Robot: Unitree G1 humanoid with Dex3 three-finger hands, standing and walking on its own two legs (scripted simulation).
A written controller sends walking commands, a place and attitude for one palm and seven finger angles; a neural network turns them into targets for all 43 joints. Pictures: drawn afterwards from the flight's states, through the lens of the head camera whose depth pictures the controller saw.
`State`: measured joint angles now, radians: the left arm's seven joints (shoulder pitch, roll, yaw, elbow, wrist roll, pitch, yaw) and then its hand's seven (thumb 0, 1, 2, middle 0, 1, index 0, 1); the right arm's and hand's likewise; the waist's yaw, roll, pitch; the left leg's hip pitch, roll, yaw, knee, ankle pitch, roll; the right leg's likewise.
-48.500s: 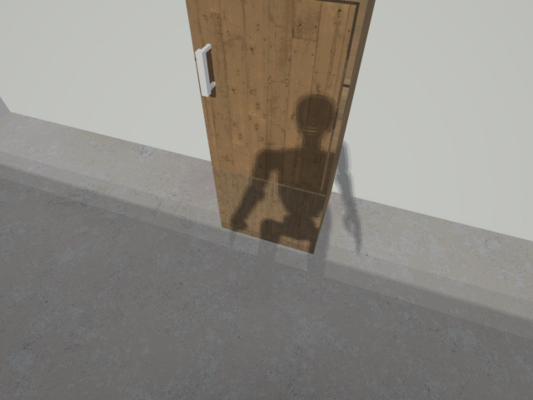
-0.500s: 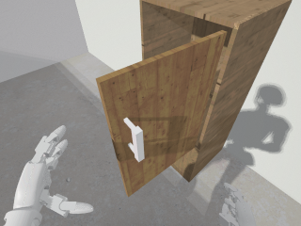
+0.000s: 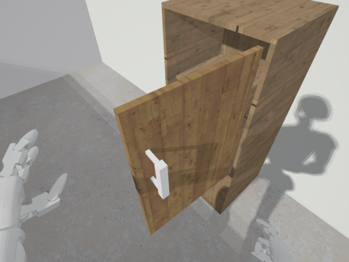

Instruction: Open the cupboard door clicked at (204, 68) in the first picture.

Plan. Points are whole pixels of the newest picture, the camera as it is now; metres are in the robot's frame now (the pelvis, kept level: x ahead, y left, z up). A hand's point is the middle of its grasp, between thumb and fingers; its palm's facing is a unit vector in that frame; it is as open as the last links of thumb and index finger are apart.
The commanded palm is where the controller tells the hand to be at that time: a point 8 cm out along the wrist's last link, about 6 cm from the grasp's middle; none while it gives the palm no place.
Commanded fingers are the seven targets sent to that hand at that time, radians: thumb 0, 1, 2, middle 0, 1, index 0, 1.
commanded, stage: draw the hand back to the body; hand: left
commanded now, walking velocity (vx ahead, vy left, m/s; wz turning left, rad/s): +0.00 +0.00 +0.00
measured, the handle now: (157, 174) +0.30 +0.09 +0.05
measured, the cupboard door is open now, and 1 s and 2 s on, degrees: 86 86 86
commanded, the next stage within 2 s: step back with the hand held close in 0.46 s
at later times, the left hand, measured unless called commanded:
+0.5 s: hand (50, 184) +0.20 +0.25 +0.15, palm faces +0.45 -0.80 -0.39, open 7.4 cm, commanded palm +0.14 +0.29 +0.17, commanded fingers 0.00 0.90 0.90 -0.20 -0.30 -0.20 -0.30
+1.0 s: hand (27, 209) +0.15 +0.27 +0.14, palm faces +0.33 -0.79 -0.51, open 7.4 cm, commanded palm +0.09 +0.31 +0.17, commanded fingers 0.00 0.90 0.90 -0.20 -0.30 -0.20 -0.30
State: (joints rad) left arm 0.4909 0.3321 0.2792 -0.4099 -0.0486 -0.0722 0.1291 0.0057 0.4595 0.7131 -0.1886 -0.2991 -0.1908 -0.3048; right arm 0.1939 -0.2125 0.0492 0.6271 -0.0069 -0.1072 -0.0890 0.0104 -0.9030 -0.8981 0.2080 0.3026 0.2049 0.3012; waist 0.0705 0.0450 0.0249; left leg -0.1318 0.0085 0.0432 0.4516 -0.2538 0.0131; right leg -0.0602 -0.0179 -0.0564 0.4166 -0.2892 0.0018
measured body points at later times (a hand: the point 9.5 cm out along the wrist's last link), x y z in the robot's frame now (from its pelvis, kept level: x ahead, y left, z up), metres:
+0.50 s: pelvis +0.00 -0.01 +0.00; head -0.01 -0.03 +0.45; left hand +0.17 +0.29 +0.17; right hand +0.19 -0.23 -0.09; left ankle +0.00 +0.11 -0.74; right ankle -0.04 -0.12 -0.74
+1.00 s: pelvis -0.05 +0.01 +0.00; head -0.02 +0.02 +0.44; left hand +0.13 +0.31 +0.17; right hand +0.13 -0.23 -0.08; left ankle +0.00 +0.11 -0.74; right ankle -0.04 -0.12 -0.74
